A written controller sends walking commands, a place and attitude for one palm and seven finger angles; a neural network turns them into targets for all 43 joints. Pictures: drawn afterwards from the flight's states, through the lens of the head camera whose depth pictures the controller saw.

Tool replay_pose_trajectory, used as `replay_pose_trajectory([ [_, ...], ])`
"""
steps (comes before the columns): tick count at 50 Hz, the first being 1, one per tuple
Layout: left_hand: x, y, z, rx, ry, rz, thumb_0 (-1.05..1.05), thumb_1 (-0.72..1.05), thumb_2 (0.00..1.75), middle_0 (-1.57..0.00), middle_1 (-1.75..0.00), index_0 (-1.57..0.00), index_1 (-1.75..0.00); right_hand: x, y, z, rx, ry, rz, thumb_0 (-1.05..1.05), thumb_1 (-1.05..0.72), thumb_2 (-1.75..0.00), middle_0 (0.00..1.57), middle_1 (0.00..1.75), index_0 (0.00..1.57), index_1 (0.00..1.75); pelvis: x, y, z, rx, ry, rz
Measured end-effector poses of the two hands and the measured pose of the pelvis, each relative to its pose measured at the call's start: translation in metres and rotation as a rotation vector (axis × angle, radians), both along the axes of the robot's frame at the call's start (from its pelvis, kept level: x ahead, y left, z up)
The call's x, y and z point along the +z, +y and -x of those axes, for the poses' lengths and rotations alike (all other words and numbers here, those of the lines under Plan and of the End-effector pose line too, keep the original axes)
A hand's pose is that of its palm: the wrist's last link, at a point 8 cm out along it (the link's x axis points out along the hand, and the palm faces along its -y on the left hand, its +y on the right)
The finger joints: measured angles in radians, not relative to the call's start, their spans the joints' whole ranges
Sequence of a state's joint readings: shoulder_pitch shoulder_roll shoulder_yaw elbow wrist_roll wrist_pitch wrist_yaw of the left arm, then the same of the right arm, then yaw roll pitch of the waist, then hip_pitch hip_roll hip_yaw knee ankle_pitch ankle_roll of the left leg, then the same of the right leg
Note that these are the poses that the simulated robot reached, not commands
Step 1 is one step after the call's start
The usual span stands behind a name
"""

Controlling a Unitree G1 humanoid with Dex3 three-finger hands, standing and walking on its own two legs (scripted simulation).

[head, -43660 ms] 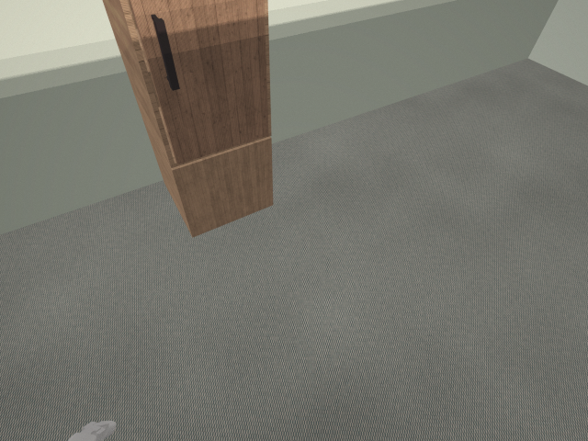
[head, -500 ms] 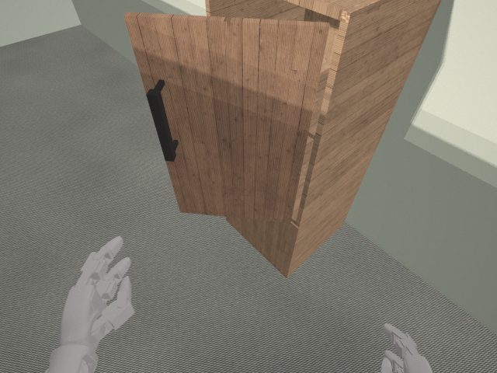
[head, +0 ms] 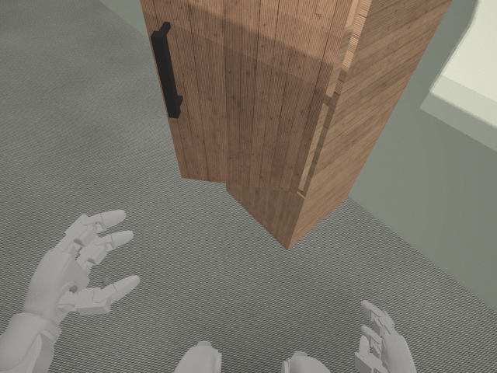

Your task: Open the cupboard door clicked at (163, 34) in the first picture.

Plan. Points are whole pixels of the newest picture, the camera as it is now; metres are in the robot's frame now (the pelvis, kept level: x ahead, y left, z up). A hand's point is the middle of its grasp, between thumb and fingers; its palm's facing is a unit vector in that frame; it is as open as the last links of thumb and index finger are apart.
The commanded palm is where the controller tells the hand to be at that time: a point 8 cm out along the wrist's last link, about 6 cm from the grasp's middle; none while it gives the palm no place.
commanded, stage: raise the hand with hooked fingers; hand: left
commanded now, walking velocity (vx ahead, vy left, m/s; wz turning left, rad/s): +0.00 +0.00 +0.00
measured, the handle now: (170, 73) +0.63 +0.20 +0.11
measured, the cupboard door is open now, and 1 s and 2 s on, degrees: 41 41 41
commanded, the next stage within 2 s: move the hooked fingers beside the handle in 1.38 s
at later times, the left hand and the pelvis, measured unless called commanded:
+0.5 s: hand (69, 245) +0.27 +0.26 +0.09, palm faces -0.06 -1.00 -0.06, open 13.3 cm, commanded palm +0.24 +0.32 +0.10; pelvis +0.01 +0.02 +0.02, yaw +0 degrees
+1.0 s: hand (54, 198) +0.31 +0.28 +0.13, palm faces -0.07 -1.00 -0.03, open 14.0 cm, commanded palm +0.28 +0.33 +0.13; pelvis +0.02 +0.01 +0.04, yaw +0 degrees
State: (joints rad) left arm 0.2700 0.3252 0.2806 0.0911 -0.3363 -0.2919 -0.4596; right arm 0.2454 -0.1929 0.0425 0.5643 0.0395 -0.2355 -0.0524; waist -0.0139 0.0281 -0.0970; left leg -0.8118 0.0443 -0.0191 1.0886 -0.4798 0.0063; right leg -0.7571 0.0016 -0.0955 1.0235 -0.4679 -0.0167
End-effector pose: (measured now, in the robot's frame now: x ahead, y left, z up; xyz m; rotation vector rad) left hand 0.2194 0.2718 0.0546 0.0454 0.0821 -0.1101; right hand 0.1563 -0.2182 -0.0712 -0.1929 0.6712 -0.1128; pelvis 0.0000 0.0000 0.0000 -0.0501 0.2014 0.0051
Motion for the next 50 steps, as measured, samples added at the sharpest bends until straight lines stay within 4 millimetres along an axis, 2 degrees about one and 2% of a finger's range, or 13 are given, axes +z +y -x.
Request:
replay_pose_trajectory([
  [5,0.01,0.014,-0.003,0.036,-0.012,-0.012,0.0,0.14,0.57,-0.26,-0.79,-0.26,-0.79,0.004,-0.002,0.021,-0.019,0.035,0.018,0.02,-0.9,-0.9,0.21,0.3,0.21,0.3,0.006,0.008,-0.001,-0.005,-0.003,-0.003],
  [10,0.013,0.019,-0.008,0.025,-0.024,-0.015,0.0,0.02,0.52,-0.26,-0.86,-0.26,-0.86,0.011,-0.011,0.023,-0.021,0.036,0.066,0.02,-0.9,-0.9,0.21,0.3,0.21,0.3,0.009,0.015,-0.002,-0.004,-0.01,-0.003],
  [16,0.021,0.028,-0.016,0.028,-0.042,-0.016,0.0,-0.12,0.46,-0.28,-0.95,-0.27,-0.95,0.028,-0.015,0.008,-0.019,-0.012,0.101,0.02,-0.9,-0.9,0.21,0.3,0.21,0.3,0.014,0.019,-0.006,-0.002,-0.028,0.001],
  [22,0.034,0.04,-0.025,0.049,-0.06,-0.018,0.0,-0.26,0.4,-0.29,-1.04,-0.29,-1.04,0.041,-0.006,-0.013,0.008,-0.063,0.094,0.02,-0.9,-0.9,0.2,0.3,0.21,0.3,0.02,0.02,-0.011,0.003,-0.044,0.004],
  [31,0.051,0.054,-0.041,0.055,-0.055,-0.014,-0.01,-0.44,0.33,-0.3,-1.16,-0.3,-1.16,0.046,0.006,-0.028,0.044,-0.073,0.063,0.01,-0.9,-0.9,0.21,0.3,0.21,0.3,0.028,0.018,-0.016,0.008,-0.061,0.003],
  [38,0.065,0.061,-0.055,0.054,-0.065,-0.011,-0.01,-0.49,0.3,-0.3,-1.19,-0.3,-1.19,0.043,0.002,-0.023,0.034,-0.037,0.059,0.01,-0.9,-0.9,0.21,0.3,0.21,0.3,0.032,0.015,-0.019,0.006,-0.069,-0.002],
  [46,0.079,0.067,-0.071,0.052,-0.075,0.0,-0.01,-0.5,0.3,-0.3,-1.2,-0.3,-1.2,0.041,-0.015,-0.008,-0.001,0.013,0.074,0.01,-0.9,-0.9,0.21,0.3,0.21,0.3,0.037,0.01,-0.02,0.0,-0.076,-0.01],
  [50,0.08,0.064,-0.076,0.04,-0.07,0.012,-0.01,-0.5,0.3,-0.3,-1.2,-0.3,-1.2,0.042,-0.024,-0.001,-0.02,0.027,0.08,0.02,-0.9,-0.9,0.21,0.3,0.21,0.3,0.038,0.007,-0.02,-0.006,-0.074,-0.014],
])
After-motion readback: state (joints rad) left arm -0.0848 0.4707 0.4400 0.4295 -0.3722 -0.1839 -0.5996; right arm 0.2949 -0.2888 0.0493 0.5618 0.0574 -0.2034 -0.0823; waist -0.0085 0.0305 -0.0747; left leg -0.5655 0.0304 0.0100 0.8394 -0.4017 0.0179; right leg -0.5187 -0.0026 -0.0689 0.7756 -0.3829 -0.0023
